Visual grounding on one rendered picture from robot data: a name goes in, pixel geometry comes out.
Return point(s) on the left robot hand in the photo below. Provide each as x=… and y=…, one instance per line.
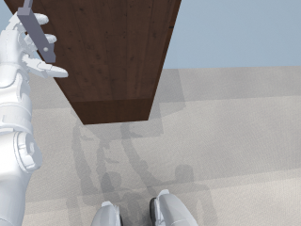
x=13, y=48

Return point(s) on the handle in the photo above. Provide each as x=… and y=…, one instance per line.
x=32, y=27

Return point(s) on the cupboard door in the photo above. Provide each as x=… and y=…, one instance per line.
x=111, y=49

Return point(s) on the robot left upper arm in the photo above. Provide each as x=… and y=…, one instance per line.
x=20, y=156

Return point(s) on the robot left forearm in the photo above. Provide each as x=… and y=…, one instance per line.
x=15, y=104

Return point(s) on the robot left shin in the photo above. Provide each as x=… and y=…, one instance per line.
x=106, y=203

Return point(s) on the robot left thigh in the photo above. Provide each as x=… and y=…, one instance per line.
x=107, y=215

